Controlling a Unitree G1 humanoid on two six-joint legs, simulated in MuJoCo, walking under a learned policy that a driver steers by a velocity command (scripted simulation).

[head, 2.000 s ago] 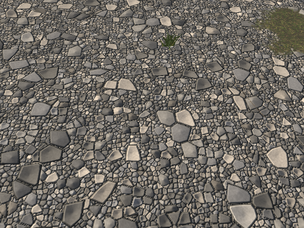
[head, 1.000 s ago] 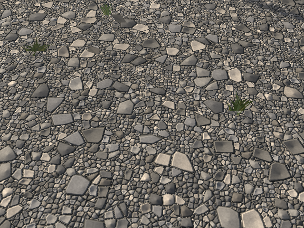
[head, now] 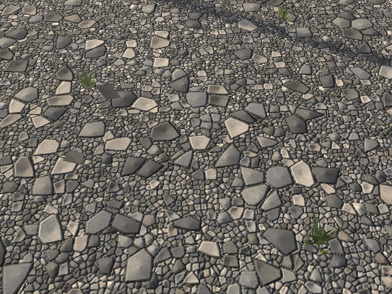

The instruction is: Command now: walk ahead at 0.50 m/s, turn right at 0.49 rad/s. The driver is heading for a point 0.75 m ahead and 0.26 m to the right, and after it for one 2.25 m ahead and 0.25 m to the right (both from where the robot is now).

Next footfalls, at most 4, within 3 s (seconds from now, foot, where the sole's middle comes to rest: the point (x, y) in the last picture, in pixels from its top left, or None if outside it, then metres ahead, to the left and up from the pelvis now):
0.26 right None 0.29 -0.16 -0.78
0.76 left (211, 251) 0.64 -0.06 -0.78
1.24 right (302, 226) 0.73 -0.41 -0.78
1.68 left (246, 174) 0.97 -0.23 -0.78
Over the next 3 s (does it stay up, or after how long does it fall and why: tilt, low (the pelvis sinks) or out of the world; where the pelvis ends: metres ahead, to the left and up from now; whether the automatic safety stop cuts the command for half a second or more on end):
stays up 1.02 -0.32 -0.02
